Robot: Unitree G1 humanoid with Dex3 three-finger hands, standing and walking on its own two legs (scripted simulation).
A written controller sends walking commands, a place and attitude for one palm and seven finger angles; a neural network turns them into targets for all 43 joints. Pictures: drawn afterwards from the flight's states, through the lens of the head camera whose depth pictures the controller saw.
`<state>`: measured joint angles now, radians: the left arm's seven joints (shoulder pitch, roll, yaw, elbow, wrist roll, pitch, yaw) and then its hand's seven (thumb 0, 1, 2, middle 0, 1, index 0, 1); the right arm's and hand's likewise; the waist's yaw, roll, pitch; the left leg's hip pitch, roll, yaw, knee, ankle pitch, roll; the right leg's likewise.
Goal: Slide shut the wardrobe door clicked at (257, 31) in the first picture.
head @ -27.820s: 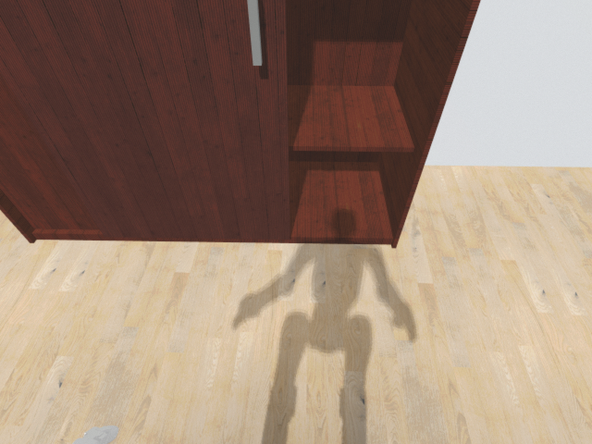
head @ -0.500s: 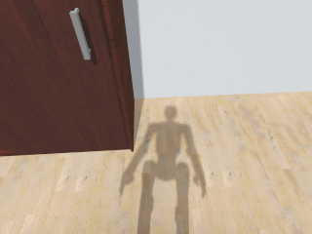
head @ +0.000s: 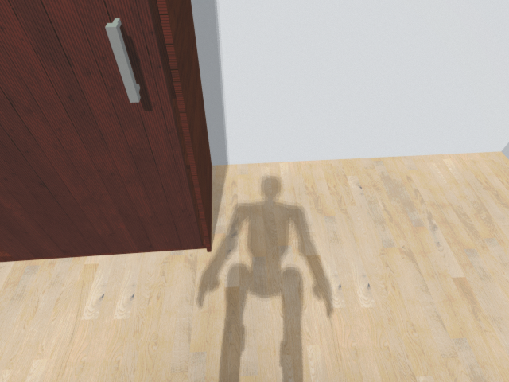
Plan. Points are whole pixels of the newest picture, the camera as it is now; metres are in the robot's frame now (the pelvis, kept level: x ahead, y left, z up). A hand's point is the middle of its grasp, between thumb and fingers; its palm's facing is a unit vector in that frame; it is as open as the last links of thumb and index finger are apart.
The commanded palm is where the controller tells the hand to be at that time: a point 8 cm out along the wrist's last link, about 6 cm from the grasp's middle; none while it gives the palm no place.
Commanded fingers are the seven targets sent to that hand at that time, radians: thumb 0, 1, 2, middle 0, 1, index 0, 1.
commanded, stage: look to check the result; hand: left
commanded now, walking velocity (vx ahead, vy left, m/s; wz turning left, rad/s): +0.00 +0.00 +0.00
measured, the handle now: (126, 61) +0.73 +0.33 +0.14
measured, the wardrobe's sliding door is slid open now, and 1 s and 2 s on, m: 0.01 0.01 0.01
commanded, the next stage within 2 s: stand and wait in 0.50 s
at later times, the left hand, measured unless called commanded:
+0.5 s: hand out of the picture +0.08 +0.24 -0.15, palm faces -0.02 -0.94 -0.35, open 7.4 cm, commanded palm none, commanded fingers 0.00 0.90 0.90 -0.20 -0.30 -0.20 -0.30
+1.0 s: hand out of the picture +0.10 +0.22 -0.16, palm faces -0.03 -0.94 -0.34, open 7.4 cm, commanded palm none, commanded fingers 0.00 0.90 0.90 -0.20 -0.30 -0.20 -0.30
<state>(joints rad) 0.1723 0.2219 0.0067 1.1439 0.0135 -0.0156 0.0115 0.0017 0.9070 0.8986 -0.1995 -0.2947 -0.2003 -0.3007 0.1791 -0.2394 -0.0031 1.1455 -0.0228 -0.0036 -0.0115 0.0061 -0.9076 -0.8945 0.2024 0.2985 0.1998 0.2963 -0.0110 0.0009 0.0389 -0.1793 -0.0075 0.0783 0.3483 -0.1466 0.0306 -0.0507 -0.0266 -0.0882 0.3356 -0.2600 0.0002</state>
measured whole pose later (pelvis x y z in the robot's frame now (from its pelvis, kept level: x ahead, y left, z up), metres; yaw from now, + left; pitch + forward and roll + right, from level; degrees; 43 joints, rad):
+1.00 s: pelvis +0.03 -0.02 +0.00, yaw -1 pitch -1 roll +1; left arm 0.12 0.31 0.01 1.12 0.01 -0.02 0.01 0.00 0.91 0.90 -0.20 -0.29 -0.20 -0.30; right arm 0.11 -0.32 0.00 1.12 -0.02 0.00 -0.01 0.01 -0.91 -0.89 0.20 0.30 0.20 0.30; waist -0.01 0.00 0.04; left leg -0.13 0.02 0.08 0.31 -0.16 -0.01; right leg 0.01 0.00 -0.08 0.27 -0.27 -0.03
